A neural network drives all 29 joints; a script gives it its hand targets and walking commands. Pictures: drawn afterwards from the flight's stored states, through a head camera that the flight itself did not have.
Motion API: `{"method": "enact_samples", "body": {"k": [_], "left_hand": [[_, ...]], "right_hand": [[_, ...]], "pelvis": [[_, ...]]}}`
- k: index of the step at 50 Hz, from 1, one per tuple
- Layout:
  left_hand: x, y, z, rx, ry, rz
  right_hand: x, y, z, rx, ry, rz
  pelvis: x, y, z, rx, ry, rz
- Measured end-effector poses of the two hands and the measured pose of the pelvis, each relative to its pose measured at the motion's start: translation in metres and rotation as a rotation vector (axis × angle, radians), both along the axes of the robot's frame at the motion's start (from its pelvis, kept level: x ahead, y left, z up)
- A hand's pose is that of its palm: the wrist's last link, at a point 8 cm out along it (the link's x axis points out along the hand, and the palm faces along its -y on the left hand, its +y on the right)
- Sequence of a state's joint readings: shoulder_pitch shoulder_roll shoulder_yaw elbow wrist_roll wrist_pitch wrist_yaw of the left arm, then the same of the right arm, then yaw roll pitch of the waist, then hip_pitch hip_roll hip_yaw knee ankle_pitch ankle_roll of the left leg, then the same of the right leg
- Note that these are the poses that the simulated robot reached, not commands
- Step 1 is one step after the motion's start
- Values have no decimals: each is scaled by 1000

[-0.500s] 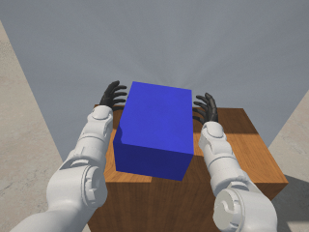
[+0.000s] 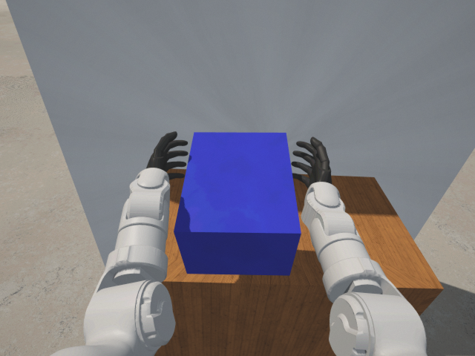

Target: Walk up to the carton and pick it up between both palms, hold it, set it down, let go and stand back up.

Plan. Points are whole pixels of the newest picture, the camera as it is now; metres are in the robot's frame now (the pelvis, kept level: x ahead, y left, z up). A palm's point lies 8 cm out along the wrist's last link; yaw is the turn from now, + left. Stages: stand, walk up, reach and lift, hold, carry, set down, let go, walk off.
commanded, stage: reach and lift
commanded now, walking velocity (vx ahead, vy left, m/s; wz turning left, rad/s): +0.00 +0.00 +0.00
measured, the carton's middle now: (239, 199) +0.40 +0.00 +0.10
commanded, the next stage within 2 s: hold in 1.20 s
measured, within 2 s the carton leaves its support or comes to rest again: neither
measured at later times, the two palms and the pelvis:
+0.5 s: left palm (154, 169) +0.39 +0.15 +0.18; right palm (315, 179) +0.37 -0.13 +0.17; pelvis +0.00 +0.00 +0.00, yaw +0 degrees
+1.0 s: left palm (151, 165) +0.39 +0.15 +0.19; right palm (314, 173) +0.37 -0.13 +0.19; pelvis +0.00 +0.00 +0.00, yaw +0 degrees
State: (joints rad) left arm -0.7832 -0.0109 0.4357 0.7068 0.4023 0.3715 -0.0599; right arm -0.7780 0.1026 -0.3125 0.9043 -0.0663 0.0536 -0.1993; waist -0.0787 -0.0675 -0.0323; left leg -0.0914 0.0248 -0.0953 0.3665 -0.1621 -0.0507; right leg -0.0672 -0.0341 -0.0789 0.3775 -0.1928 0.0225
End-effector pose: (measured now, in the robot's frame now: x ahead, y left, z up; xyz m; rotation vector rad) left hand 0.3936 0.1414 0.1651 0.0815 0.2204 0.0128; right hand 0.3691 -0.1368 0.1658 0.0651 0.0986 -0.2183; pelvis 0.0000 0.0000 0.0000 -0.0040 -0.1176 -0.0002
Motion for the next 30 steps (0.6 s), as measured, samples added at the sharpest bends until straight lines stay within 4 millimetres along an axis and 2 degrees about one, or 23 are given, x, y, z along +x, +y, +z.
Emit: {"method": "enact_samples", "body": {"k": [30], "left_hand": [[-3, 6, 14, 3, -5, 37]], "right_hand": [[1, 7, 11, 16, -28, 11]], "pelvis": [[0, 0, 0, 0, -5, 0]]}}
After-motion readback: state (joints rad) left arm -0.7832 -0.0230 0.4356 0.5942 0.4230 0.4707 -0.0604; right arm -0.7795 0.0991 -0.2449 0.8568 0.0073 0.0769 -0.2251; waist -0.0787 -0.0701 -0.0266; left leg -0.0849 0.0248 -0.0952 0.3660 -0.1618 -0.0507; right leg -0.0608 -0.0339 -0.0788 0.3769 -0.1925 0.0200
